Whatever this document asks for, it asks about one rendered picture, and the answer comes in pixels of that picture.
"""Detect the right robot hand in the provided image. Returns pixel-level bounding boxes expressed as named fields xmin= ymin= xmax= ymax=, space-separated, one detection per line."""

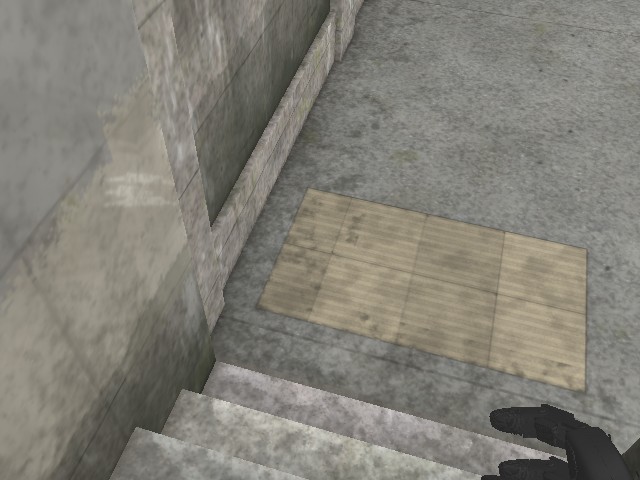
xmin=481 ymin=404 xmax=640 ymax=480

